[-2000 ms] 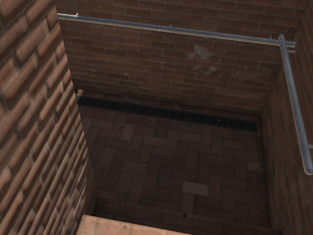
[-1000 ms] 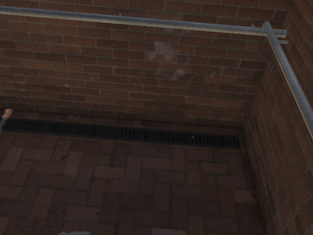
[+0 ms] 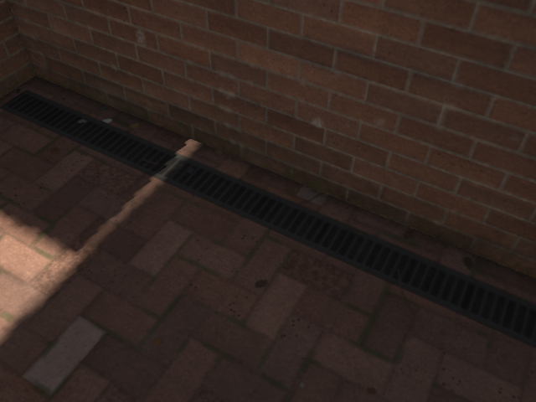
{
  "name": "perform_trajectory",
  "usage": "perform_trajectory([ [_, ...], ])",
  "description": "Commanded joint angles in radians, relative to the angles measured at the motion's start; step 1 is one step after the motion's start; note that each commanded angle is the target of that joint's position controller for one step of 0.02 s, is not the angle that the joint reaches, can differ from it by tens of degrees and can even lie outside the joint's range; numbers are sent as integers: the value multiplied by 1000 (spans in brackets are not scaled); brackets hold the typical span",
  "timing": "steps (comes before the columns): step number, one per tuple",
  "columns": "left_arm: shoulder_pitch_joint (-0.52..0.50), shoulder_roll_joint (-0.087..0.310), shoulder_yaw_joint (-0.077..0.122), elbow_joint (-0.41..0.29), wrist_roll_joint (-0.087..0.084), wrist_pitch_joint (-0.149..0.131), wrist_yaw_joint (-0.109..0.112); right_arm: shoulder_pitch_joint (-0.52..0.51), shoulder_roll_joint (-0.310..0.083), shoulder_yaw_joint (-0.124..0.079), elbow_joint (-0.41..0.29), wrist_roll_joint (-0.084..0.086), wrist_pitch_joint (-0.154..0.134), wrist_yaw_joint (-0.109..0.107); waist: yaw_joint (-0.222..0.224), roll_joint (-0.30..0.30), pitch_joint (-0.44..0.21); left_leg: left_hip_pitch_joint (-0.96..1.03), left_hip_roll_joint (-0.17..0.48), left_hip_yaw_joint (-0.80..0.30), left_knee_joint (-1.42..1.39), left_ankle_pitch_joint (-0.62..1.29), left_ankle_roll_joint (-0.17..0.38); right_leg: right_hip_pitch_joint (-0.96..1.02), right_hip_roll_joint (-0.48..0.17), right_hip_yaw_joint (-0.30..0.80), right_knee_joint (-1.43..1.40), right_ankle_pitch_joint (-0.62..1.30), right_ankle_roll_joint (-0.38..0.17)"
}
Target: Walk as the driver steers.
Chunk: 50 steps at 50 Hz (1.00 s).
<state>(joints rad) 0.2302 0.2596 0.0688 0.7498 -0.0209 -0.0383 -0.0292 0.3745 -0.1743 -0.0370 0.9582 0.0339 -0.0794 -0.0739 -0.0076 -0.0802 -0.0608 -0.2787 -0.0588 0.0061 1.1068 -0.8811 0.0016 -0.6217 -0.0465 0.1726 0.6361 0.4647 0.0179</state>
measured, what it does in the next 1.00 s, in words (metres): goes down: right foot 0.21 m lower, then left foot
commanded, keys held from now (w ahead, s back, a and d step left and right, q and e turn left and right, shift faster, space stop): w+e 0.54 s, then q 0.46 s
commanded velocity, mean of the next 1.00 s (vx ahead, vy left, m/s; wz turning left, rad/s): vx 0.37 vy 0.00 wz -0.22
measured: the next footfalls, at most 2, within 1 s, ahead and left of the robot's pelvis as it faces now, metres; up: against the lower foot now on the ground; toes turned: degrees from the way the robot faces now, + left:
right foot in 0.08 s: +0.19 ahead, -0.16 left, -0.21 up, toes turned -1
left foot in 0.46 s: +0.50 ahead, -0.05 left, -0.21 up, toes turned -22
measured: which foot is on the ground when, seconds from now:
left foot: down 0.00-0.08, up 0.10-0.44, down 0.46-0.84, up 0.86-1.00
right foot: up 0.00-0.06, down 0.08-0.48, up 0.50-0.82, down 0.84-1.00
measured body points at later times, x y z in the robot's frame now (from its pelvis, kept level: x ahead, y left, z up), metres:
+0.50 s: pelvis +0.33 -0.11 -0.11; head +0.37 -0.12 +0.33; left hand +0.42 +0.15 -0.25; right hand +0.52 -0.39 -0.17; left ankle +0.46 -0.04 -0.84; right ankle +0.16 -0.16 -0.82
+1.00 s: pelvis +0.48 -0.20 -0.10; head +0.53 -0.23 +0.35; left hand +0.73 -0.01 -0.19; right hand +0.51 -0.50 -0.23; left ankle +0.50 -0.07 -0.76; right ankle +0.51 -0.34 -0.84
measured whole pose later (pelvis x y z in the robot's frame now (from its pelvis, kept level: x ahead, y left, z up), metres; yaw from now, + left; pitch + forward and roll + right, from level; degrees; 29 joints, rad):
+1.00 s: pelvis +0.48 -0.20 -0.10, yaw -14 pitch +3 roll +1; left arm 0.06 0.23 0.03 0.71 0.03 0.01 0.05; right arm 0.17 -0.31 -0.05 0.84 0.01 -0.01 -0.03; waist -0.04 0.02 0.07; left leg -0.54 -0.01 -0.02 1.07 -0.53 -0.07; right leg -0.38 -0.04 -0.01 0.44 -0.12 0.00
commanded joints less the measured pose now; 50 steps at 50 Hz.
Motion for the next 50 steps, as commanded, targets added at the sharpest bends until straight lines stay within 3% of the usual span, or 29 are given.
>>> perform_trajectory([
  [1,-169,16,-14,-80,-34,-41,-33,67,-133,-34,-10,-12,0,-13,-95,113,186,46,268,-261,-127,628,168,-122,-71,-6,-198,0,-17],
  [4,301,82,29,75,-19,-33,-23,-90,-123,-42,18,-31,-14,4,144,153,12,-125,247,-105,280,861,105,464,-74,-110,-297,1,-126],
  [5,501,186,56,181,16,-27,-26,-43,-92,-41,15,-48,-32,30,192,-148,-31,-309,36,72,805,442,21,763,-54,-148,-245,331,-198],
  [6,417,177,40,198,27,-39,-24,86,-62,-31,-46,-53,-56,54,56,-324,-70,-750,53,7,971,86,-14,1068,-105,6,48,430,-237],
  [7,423,115,29,184,22,-23,-19,26,-84,-23,-75,-54,-71,65,115,-307,-147,-832,97,-13,1010,70,-33,1082,-116,51,69,399,-262],
  [8,433,67,17,185,27,-11,-14,-72,-66,-13,-139,-40,-75,66,141,-167,-188,-894,107,-10,991,114,-21,1066,-150,143,-7,182,-298],
  [9,364,121,33,142,29,-6,-6,-171,-48,-2,-213,-28,-72,52,115,59,-174,-872,108,11,833,273,-9,916,-189,331,-172,-181,-343],
  [10,331,202,52,142,55,-26,15,-189,-3,8,-240,29,-80,46,68,-17,-214,-915,137,-114,763,379,-6,871,-352,637,-182,-339,-458],
  [11,236,168,38,99,48,-39,23,-230,-76,-2,-252,25,-72,44,28,78,-141,-924,164,-163,567,470,1,770,-364,640,-196,-380,-438],
  [12,117,107,16,64,27,-39,38,-284,-98,-11,-251,-11,-47,41,-23,115,9,-773,177,-151,273,565,-28,472,-257,449,-238,-350,-368],
  [14,26,125,20,12,0,-37,62,-389,-89,-16,-273,-73,-37,32,-1,59,55,-420,112,-53,-227,777,-73,187,-64,204,-333,-285,-291],
  [16,122,95,16,54,-4,-31,70,-406,-53,-17,-285,-34,-39,49,16,-38,-8,-174,35,-12,-434,954,-87,192,-30,151,-358,-204,-263],
  [18,168,107,26,76,-22,-41,64,-427,-75,-24,-297,-18,-34,47,33,-10,13,-171,18,-40,-568,945,-70,319,-50,200,-348,-227,-247],
  [22,205,63,31,84,-27,-24,71,-368,-124,-48,-299,-50,-42,63,-2,6,-46,11,11,-57,-706,945,26,470,-9,215,-141,-183,-164],
  [23,130,50,24,46,-17,-27,61,-195,-164,-63,-266,-55,-47,59,-94,-2,-133,273,84,-114,-648,959,74,335,31,186,18,-163,-138],
  [24,132,13,10,20,12,-33,53,-12,-229,-80,-236,-67,-41,52,-154,133,-265,570,264,-288,-586,1074,159,149,128,94,306,-530,-98],
  [25,277,-15,-12,2,-14,-33,41,41,-253,-84,-207,-49,-45,60,-89,401,-403,749,502,-674,-663,896,327,-61,183,92,538,-1070,-82],
  [27,138,101,19,10,-9,-2,45,-106,-133,-62,-240,-26,-56,49,-102,236,-133,500,438,-599,-770,524,250,-202,42,24,660,-886,-68],
  [29,18,102,26,-27,27,-1,55,-163,-127,-48,-213,-56,-51,63,-74,146,22,244,361,-409,-806,1008,248,-122,37,-8,633,-802,-44],
  [31,39,37,10,-38,26,-11,51,-167,-105,-31,-181,-48,-57,79,-8,143,28,156,300,-267,-814,1318,235,-31,16,-28,502,-823,-20],
  [35,-83,-15,-28,-83,35,-8,49,-228,-204,-50,-158,-16,-46,69,6,166,6,14,222,-132,-822,1445,211,186,45,-155,81,-680,38],
  [39,-88,80,-2,-81,14,-1,52,-206,-260,-60,-132,12,-44,67,28,186,-38,1,208,-154,-754,1235,150,376,71,-135,-111,-445,21],
  [41,-56,123,14,-81,23,-8,63,-196,-207,-42,-126,10,-50,69,52,162,-49,-34,144,-172,-655,1051,89,502,40,-112,-212,-371,-19],
  [42,19,189,25,-81,67,-5,66,-224,-165,-28,-155,-24,-47,73,81,103,-120,-147,75,-137,-488,877,36,681,-112,-9,-170,-74,-72],
  [43,56,232,29,-94,86,10,72,-124,-96,-4,-160,-32,-44,73,58,-86,-222,-343,-1,-79,-295,396,-21,866,-332,158,-133,242,-213],
  [44,39,218,31,-84,85,27,71,-79,-157,-10,-164,-11,-29,73,60,-193,-293,-411,19,-73,-114,170,-44,873,-411,256,-165,241,-307],
  [45,15,187,28,-91,71,30,67,-92,-220,-28,-156,-8,-5,68,58,-141,-267,-428,61,-84,-7,191,-48,828,-377,235,-209,76,-295],
  [47,-86,142,13,-101,40,32,76,-125,-223,-36,-155,-20,53,48,19,-75,-145,-429,92,-74,58,289,-64,670,-316,124,-255,-37,-245],
  [50,-161,162,11,-84,49,56,97,-138,-173,-22,-181,-24,99,32,-26,-47,-78,-298,98,-44,9,409,-87,463,-280,5,-331,-182,-236],
])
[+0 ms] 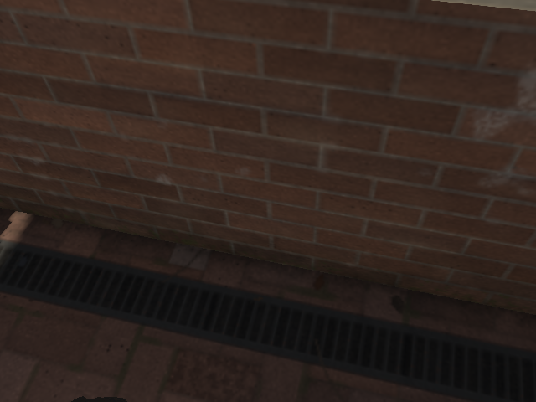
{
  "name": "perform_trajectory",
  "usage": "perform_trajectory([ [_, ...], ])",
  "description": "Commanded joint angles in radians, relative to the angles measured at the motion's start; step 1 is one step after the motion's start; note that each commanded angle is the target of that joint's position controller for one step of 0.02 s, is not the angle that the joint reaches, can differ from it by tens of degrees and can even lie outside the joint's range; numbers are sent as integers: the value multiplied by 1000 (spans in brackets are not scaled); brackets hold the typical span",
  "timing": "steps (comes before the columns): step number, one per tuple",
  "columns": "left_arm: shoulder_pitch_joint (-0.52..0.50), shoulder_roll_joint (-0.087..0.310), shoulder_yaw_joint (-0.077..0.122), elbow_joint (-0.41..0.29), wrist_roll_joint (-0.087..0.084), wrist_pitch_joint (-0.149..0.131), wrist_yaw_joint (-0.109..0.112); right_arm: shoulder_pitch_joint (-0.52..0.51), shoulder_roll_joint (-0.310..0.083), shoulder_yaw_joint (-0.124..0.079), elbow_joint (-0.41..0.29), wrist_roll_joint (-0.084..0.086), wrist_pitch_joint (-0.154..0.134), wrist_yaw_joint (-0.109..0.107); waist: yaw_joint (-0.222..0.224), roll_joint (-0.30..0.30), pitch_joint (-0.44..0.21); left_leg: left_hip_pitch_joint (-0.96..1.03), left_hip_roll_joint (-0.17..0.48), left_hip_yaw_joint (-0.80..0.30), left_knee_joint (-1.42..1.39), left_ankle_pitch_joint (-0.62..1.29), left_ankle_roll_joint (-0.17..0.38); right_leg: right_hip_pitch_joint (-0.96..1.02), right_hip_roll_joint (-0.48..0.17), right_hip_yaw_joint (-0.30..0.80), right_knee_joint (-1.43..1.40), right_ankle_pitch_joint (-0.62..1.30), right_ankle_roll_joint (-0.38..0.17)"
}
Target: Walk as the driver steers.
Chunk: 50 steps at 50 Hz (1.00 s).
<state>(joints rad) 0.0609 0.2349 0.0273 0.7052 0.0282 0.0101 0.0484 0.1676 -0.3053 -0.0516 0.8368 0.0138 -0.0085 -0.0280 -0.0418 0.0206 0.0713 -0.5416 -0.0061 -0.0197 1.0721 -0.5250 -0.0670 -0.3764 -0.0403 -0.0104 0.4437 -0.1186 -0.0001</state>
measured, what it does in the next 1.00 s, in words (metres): steps to the left, turning left: left foot, then right foot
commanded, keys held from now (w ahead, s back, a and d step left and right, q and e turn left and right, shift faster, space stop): q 0.30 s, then w+q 0.34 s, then q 0.36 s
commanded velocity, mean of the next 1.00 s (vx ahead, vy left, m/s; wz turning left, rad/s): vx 0.13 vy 0.02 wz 0.56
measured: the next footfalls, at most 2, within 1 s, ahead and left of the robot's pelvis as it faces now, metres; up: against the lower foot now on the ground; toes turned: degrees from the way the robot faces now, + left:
left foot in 0.24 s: +0.07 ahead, +0.16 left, +0.00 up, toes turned +10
right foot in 0.66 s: +0.16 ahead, -0.05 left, +0.00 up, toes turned +26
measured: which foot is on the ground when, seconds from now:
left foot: up 0.00-0.22, down 0.24-0.66, up 0.68-0.98, down 1.00-1.00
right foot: down 0.00-0.24, up 0.26-0.64, down 0.66-1.00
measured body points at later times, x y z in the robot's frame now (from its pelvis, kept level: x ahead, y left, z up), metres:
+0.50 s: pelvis +0.02 +0.06 +0.01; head +0.04 +0.09 +0.45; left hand +0.05 +0.37 -0.12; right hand +0.23 -0.18 -0.09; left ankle +0.03 +0.15 -0.74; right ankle +0.08 -0.09 -0.69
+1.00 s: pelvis +0.07 +0.13 -0.01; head +0.09 +0.15 +0.44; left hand -0.04 +0.42 -0.13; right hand +0.38 +0.00 -0.09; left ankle +0.05 +0.25 -0.74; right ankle +0.12 -0.06 -0.74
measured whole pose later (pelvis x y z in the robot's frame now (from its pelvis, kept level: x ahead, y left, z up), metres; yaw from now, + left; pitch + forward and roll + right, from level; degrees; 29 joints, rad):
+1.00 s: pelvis +0.07 +0.13 -0.01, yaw +35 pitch +2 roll -1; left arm 0.27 0.33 0.06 0.78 -0.01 -0.01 0.04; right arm 0.17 -0.34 -0.06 0.58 0.00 0.03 0.04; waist 0.03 0.00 0.04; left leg -0.41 0.03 0.01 0.59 -0.18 0.01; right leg -0.17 -0.15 -0.12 0.51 -0.34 0.11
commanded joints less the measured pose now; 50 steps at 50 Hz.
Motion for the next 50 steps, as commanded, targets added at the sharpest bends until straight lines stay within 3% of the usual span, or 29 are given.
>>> perform_trajectory([
  [1,1,191,53,-32,0,12,24,53,-36,-5,-73,-7,30,-12,6,-152,-203,-18,45,-7,12,86,-22,198,-278,155,-154,363,-215],
  [4,-11,206,55,7,-13,6,39,6,-19,5,-98,-16,8,17,12,-164,-199,71,60,4,-159,206,-12,162,-258,65,-173,254,-195],
  [8,40,220,62,49,-32,4,27,-11,-64,-6,-109,-14,0,54,24,-183,-176,153,57,36,-336,238,32,192,-284,39,-141,158,-155],
  [11,71,207,61,68,-46,2,16,20,-105,-31,-92,-16,1,60,10,-136,-133,316,10,68,-578,379,102,121,-217,-21,-34,-6,-41],
  [12,126,176,55,79,-18,5,8,40,-151,-48,-88,-13,5,48,23,9,-104,383,87,-54,-665,588,146,30,-135,-111,140,-126,39],
  [13,135,139,43,36,18,13,3,37,-269,-72,-121,-24,10,28,47,294,-86,451,318,-363,-708,883,295,-204,-7,-149,421,-464,129],
  [14,41,167,51,14,9,16,19,59,-291,-81,-138,-60,-7,32,-28,229,-156,392,381,-481,-771,754,410,-233,37,25,617,-531,121],
  [16,43,194,62,22,-26,15,35,-33,-224,-69,-150,-38,-19,26,30,141,-153,396,260,-344,-779,522,317,-279,-4,78,659,-369,77],
  [17,64,208,66,42,-22,11,40,-63,-168,-57,-160,-12,-7,17,39,130,-154,390,226,-316,-781,401,281,-275,-14,76,639,-317,76],
  [19,62,206,68,37,-13,-8,28,-67,-128,-43,-167,-1,20,0,43,147,-156,349,176,-309,-810,211,280,-239,4,52,641,-235,82],
  [22,50,175,56,25,-29,-42,9,-38,-136,-43,-174,-7,32,-10,29,146,-136,376,158,-341,-831,144,292,-219,23,51,449,-195,76],
  [23,60,174,54,29,-27,-48,-8,-18,-150,-47,-183,-5,10,-6,14,119,-176,418,207,-428,-859,15,301,-224,21,72,400,-191,74],
  [26,19,177,48,8,-22,-70,-25,-4,-172,-55,-179,2,-8,-8,2,126,-134,432,218,-488,-867,-1,304,-216,29,103,256,-183,61],
  [29,35,177,44,10,-36,-96,-38,6,-179,-56,-178,1,-14,2,8,124,-120,351,178,-482,-849,0,303,-86,55,83,148,-208,45],
  [30,72,196,45,13,-49,-101,-21,-2,-178,-55,-173,4,17,10,45,174,-74,272,67,-380,-773,128,286,16,67,54,86,-195,35],
  [31,143,195,46,31,-48,-103,-17,-14,-155,-53,-188,5,27,19,80,149,-93,205,20,-354,-715,147,262,132,77,23,-3,-92,39],
  [32,219,214,53,56,-42,-99,-9,-28,-126,-43,-210,0,30,28,107,114,-115,111,-15,-344,-653,115,228,271,42,20,-46,-41,35],
  [33,322,259,65,75,-27,-89,-2,-51,-60,-25,-231,-3,27,35,146,18,-143,-53,-57,-302,-479,7,178,438,-112,137,-69,-84,-15],
  [34,350,319,67,62,6,-75,3,-18,20,-5,-255,-6,23,47,117,-210,-154,-191,-165,-205,-184,-127,144,484,-372,454,-159,-89,-128],
  [35,258,346,76,44,23,-78,4,4,-72,-21,-279,-4,15,59,60,-277,-87,-276,-72,-185,-2,-95,112,349,-523,650,-213,-65,-247],
  [36,166,293,66,11,3,-80,12,29,-151,-42,-259,-6,20,60,37,-212,-58,-248,-14,-168,85,-17,85,290,-465,526,-206,-41,-240],
  [37,117,253,60,0,-14,-75,18,58,-177,-54,-235,-4,31,55,27,-179,-41,-213,6,-149,113,55,62,254,-375,380,-191,-26,-180],
  [38,121,218,52,3,-32,-62,11,67,-137,-43,-238,-6,26,47,25,-244,-108,-177,24,-81,107,115,63,277,-261,258,-226,-245,-116],
  [39,111,223,50,6,-36,-53,10,28,-116,-33,-252,-4,28,49,46,-263,-45,-182,20,-41,72,163,49,240,-234,193,-253,-218,-108],
  [42,146,252,65,15,-10,-48,8,-64,-78,-21,-300,-16,27,51,84,-197,-31,-86,43,12,-109,219,21,203,-225,61,-239,-32,-134],
  [44,138,278,77,16,-23,-39,6,-69,-59,-12,-324,-18,25,58,81,-202,-54,21,48,31,-254,237,24,193,-224,7,-213,12,-124],
  [48,131,289,86,11,-51,-29,-4,6,-97,-35,-318,-14,25,69,33,-201,-85,180,1,85,-488,335,71,206,-248,-27,-75,53,-73],
  [49,145,254,75,13,-53,-36,-11,71,-117,-50,-289,-15,30,64,11,-149,-116,293,-34,98,-557,389,100,171,-222,-63,40,83,-44],
  [50,212,201,60,27,-35,-44,-21,158,-173,-76,-266,-16,32,49,-19,-13,-166,473,-15,31,-612,557,139,71,-162,-134,267,64,14],
])
Velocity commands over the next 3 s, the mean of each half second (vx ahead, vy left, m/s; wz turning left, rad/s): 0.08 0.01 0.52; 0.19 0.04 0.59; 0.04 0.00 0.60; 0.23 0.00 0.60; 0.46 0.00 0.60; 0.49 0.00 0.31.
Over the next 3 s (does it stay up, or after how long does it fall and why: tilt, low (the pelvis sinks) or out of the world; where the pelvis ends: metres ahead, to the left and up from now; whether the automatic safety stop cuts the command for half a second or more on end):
stays up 0.08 0.77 -0.02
